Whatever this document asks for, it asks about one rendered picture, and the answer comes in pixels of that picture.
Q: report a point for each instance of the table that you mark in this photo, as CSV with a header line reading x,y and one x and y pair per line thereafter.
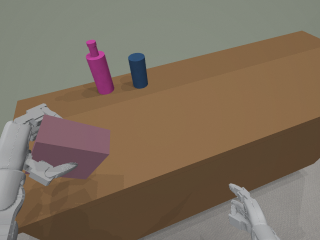
x,y
246,115

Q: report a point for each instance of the robot right hand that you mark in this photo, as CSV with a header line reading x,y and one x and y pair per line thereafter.
x,y
247,215

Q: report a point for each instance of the robot right forearm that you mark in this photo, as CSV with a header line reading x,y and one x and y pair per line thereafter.
x,y
263,232

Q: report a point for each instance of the robot left forearm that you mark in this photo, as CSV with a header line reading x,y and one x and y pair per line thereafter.
x,y
12,196

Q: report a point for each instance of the robot left hand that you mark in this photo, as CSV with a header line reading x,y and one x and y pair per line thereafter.
x,y
14,146

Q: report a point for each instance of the sponge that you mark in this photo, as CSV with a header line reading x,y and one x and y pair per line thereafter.
x,y
60,141

